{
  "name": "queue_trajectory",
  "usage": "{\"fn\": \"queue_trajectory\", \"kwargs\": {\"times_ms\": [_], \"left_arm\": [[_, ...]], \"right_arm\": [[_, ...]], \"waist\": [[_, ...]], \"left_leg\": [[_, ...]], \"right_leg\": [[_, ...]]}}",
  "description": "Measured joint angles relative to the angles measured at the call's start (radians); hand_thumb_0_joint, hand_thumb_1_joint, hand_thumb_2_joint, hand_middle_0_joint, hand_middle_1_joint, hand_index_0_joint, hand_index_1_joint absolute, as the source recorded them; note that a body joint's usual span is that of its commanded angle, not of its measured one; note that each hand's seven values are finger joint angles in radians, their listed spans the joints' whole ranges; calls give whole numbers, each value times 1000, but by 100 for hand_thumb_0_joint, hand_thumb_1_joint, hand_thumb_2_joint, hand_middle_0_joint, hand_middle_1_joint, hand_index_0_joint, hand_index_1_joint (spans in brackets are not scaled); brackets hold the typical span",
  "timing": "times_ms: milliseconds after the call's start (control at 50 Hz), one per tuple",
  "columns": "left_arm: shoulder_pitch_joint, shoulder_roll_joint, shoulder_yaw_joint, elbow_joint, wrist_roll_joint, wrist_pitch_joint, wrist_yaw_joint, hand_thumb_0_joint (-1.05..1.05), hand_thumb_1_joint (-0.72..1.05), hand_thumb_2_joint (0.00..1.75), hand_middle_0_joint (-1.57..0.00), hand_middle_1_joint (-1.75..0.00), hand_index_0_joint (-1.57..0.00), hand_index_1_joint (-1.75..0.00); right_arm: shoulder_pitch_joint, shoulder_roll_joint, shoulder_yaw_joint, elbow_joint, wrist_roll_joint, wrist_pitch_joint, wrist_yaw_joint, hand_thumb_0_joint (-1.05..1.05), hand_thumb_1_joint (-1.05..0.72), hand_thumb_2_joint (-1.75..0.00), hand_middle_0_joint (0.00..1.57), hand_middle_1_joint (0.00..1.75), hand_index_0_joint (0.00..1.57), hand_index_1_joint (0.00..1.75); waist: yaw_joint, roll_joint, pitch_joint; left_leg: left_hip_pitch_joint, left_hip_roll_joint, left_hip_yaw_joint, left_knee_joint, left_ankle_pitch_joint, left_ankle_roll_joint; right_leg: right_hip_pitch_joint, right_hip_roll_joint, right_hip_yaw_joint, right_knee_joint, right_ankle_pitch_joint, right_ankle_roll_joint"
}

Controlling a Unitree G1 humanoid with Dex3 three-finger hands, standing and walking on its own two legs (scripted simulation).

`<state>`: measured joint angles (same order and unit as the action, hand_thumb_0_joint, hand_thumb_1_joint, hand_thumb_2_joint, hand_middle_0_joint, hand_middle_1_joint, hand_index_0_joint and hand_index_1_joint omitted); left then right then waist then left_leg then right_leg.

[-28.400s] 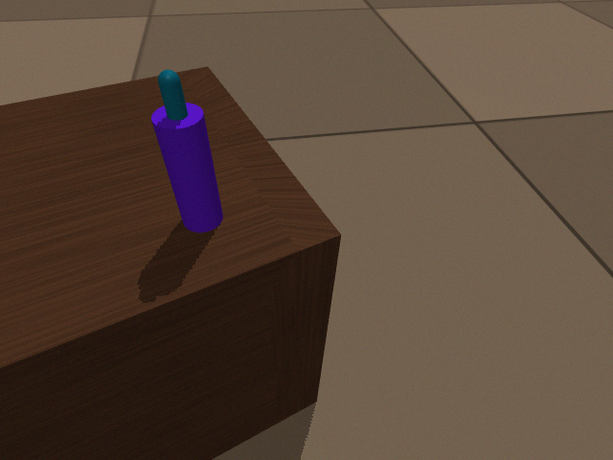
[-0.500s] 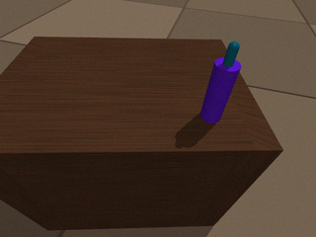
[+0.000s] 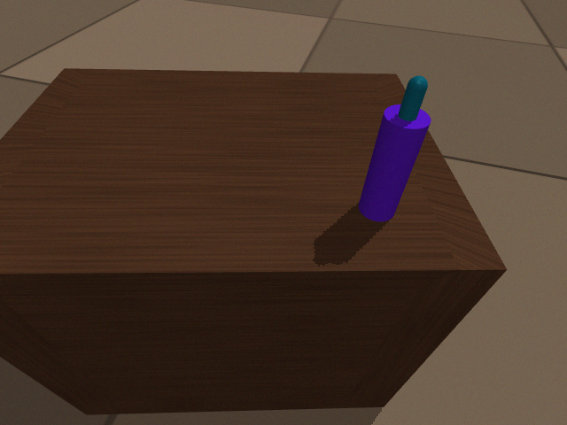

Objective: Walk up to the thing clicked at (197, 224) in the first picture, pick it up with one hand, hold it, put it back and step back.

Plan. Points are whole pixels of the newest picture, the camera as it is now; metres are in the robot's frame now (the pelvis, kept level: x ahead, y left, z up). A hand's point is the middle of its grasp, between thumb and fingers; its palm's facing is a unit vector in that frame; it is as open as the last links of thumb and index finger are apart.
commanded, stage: stand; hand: right
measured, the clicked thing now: (394, 153) +0.50 -0.18 +0.14
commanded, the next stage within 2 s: step back in 0.38 s
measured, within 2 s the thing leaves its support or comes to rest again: neither
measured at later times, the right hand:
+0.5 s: hand out of the picture +0.07 -0.26 -0.16, palm faces -0.01 +0.94 -0.35, open 7.4 cm
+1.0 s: hand out of the picture -0.04 -0.24 -0.15, palm faces -0.04 +0.90 -0.43, open 7.4 cm
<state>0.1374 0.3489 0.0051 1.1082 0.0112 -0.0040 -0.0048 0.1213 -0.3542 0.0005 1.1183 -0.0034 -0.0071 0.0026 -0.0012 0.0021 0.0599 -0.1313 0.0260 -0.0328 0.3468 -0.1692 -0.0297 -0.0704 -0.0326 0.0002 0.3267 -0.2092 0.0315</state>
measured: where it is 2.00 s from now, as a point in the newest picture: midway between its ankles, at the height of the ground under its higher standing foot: outside the picture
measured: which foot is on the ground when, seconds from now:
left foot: down 0.00-0.58, up 0.60-0.78, down 0.80-1.00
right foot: down 0.00-0.82, up 0.84-1.00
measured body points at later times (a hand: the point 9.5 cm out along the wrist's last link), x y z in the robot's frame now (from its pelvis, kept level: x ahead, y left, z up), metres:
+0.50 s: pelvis -0.02 +0.00 -0.01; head +0.02 +0.00 +0.44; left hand +0.06 +0.31 -0.14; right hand +0.07 -0.31 -0.14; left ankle +0.02 +0.14 -0.75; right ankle -0.02 -0.14 -0.75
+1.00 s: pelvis -0.11 +0.03 -0.02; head -0.03 +0.06 +0.43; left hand +0.02 +0.34 -0.15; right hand -0.04 -0.28 -0.13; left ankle -0.10 +0.13 -0.75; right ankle -0.13 -0.11 -0.66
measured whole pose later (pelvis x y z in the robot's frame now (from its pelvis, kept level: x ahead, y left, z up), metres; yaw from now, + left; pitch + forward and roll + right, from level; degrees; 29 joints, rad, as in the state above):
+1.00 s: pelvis -0.11 +0.03 -0.02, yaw +0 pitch -1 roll -1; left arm 0.09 0.40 0.06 0.86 0.01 0.06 0.02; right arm 0.16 -0.35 -0.04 0.91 -0.03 0.04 -0.01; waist -0.01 -0.05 0.20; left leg -0.26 0.00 0.00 0.58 -0.30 0.03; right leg -0.48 0.12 0.16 1.16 -0.51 0.00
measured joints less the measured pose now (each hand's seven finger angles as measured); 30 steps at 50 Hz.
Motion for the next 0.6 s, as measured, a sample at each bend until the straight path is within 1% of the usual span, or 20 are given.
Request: {"fn": "queue_trajectory", "kwargs": {"times_ms": [380, 420, 460, 520, 560, 580, 600], "left_arm": [[6, 3, 1, 2, 0, 2, -3, 1, 90, 90, -20, -30, -20, -30], [3, 6, 11, -15, -9, 9, -3, 1, 90, 90, -20, -30, -20, -30], [-10, 14, 22, -40, -16, 15, 2, 1, 90, 90, -20, -30, -20, -30], [-27, 33, 34, -79, -17, 25, 9, 1, 90, 90, -20, -30, -20, -30], [-34, 40, 38, -102, -14, 30, 10, 1, 90, 90, -20, -30, -20, -30], [-36, 40, 40, -113, -12, 32, 10, 1, 90, 90, -20, -30, -20, -30], [-38, 39, 41, -123, -9, 33, 8, 1, 90, 90, -20, -30, -20, -30]], "right_arm": [[11, 0, 1, 2, -1, -1, 0, 0, -90, -90, 20, 30, 20, 30], [3, -3, -5, -10, 3, 7, 5, 0, -90, -90, 20, 30, 20, 30], [-14, -8, -14, -32, 10, 16, 7, 0, -90, -90, 20, 30, 20, 30], [-35, -17, -29, -72, 16, 31, 10, 0, -90, -90, 20, 30, 20, 30], [-46, -28, -38, -97, 17, 42, 9, 0, -90, -90, 20, 30, 20, 30], [-50, -36, -42, -109, 18, 48, 9, 0, -90, -90, 20, 30, 20, 30], [-54, -45, -46, -119, 18, 54, 8, 0, -90, -90, 20, 30, 20, 30]], "waist": [[1, -4, 2], [2, -4, 12], [2, -6, 41], [3, -9, 78], [3, -2, 94], [2, 7, 100], [1, 15, 107]], "left_leg": [[-6, -5, 1, 1, 2, 3], [-31, -6, 2, 28, -5, 6], [-62, -8, 1, 68, -15, 8], [-112, -7, -1, 128, -28, 8], [-151, -3, -7, 179, -42, 11], [-172, 0, -13, 211, -52, 20], [-197, -4, -21, 260, -67, 36]], "right_leg": [[-8, -5, 1, 7, -1, 3], [-37, -6, 3, 41, -12, 2], [-75, -6, 4, 95, -30, -2], [-135, -4, 4, 179, -55, -15], [-170, 2, 1, 225, -68, -17], [-184, 6, -4, 244, -73, -18], [-195, 8, -7, 261, -77, -21]]}}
